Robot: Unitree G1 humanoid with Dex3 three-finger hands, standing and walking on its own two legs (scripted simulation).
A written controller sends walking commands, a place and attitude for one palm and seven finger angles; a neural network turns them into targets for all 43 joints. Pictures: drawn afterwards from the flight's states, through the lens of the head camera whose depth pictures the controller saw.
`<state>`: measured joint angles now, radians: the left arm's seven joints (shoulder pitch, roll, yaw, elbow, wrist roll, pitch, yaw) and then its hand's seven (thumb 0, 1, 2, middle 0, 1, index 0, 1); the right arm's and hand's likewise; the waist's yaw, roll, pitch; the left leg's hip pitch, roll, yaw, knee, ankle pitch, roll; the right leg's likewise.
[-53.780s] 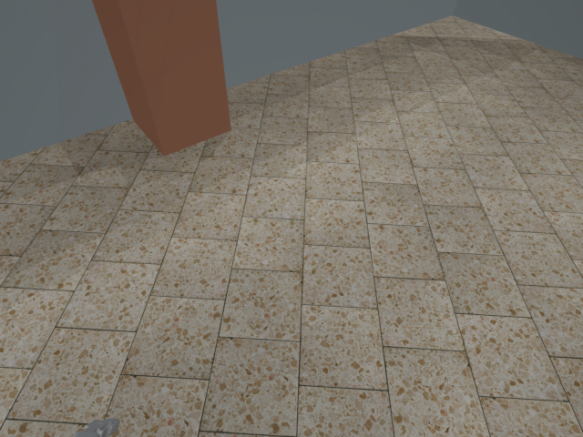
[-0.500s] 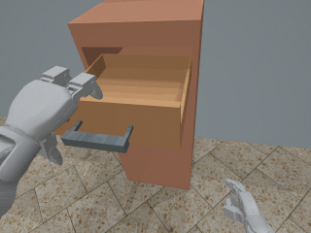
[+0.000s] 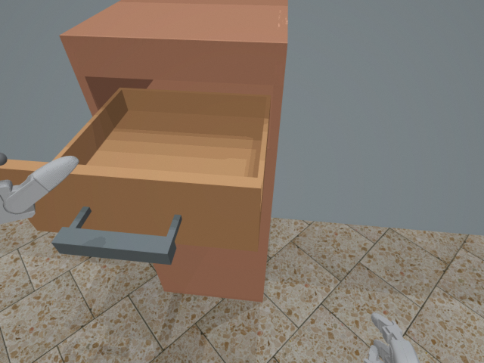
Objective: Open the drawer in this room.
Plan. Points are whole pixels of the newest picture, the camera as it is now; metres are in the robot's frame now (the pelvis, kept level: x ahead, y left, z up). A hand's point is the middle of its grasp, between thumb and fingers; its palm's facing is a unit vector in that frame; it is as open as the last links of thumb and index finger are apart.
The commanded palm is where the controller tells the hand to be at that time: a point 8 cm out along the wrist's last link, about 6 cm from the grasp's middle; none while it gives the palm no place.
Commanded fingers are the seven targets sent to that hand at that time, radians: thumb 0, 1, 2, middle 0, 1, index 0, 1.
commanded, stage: draw the hand back to the body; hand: left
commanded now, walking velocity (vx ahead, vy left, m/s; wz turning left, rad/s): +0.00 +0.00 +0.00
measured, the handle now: (122, 231) +0.25 +0.21 +0.14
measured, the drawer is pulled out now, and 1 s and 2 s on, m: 0.29 0.29 0.29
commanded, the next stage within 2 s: step back with the hand held close in 0.48 s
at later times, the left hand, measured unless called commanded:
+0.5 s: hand out of the picture +0.16 +0.24 +0.35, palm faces +0.67 -0.71 -0.22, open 7.6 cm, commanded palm +0.12 +0.27 +0.32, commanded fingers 0.00 0.90 0.90 -0.20 -0.30 -0.20 -0.30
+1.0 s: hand out of the picture +0.14 +0.25 +0.33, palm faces +0.64 -0.67 -0.39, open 7.4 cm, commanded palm +0.07 +0.29 +0.32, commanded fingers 0.00 0.90 0.90 -0.20 -0.30 -0.20 -0.30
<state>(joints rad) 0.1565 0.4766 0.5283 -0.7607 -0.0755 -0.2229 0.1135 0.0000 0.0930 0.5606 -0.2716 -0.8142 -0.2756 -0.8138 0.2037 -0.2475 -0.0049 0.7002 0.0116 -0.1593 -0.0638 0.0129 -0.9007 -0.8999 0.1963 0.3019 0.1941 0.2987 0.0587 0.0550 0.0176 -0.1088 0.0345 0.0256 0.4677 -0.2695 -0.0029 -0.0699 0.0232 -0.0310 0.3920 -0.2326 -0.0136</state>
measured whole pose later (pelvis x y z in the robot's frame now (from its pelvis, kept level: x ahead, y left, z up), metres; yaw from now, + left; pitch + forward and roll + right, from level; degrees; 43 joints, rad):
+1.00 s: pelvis -0.06 +0.02 -0.01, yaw -1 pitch +0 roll -1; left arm 0.17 0.59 0.72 -0.69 -0.07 -0.24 0.13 0.01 0.88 0.90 -0.21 -0.31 -0.22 -0.31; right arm 0.17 -0.23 -0.02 0.61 0.04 -0.06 -0.05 0.01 -0.90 -0.90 0.20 0.30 0.20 0.30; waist -0.01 0.01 0.03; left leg -0.35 0.01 0.05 0.56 -0.20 0.03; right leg -0.33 -0.01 -0.01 0.52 -0.18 0.01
